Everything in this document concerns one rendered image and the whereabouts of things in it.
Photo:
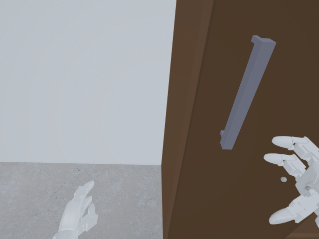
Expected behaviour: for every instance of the wardrobe door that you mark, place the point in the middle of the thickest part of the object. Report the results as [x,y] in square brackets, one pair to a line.
[231,194]
[308,226]

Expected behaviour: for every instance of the handle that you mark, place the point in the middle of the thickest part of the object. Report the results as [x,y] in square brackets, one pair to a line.
[259,58]

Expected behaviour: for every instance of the robot left hand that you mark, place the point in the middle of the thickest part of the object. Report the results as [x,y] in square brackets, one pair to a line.
[72,218]

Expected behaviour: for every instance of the robot right hand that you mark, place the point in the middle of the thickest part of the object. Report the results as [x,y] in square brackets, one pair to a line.
[308,201]

